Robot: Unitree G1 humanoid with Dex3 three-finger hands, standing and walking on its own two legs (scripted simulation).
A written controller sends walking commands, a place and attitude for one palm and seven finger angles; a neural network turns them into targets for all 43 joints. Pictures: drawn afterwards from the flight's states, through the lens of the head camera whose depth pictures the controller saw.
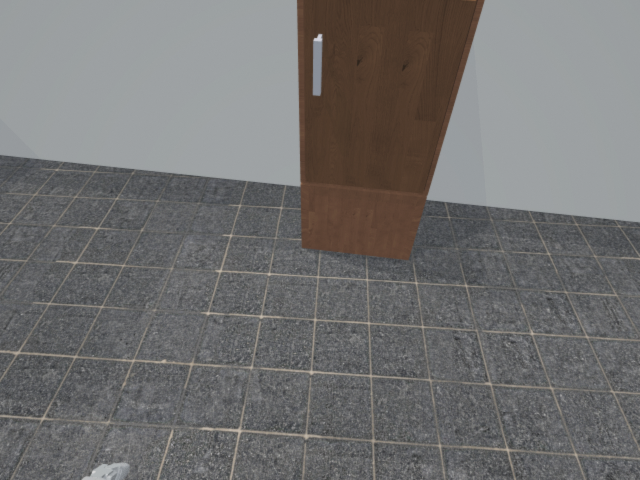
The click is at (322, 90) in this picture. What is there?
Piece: cupboard door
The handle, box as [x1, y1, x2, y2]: [313, 34, 321, 95]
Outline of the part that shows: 321,34 318,34 318,36 313,40 313,94 315,95 320,94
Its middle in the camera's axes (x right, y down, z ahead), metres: -0.01 -0.47 +1.05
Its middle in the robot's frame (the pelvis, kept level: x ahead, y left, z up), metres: +1.10 +0.07 +0.04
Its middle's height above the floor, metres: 0.81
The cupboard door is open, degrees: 0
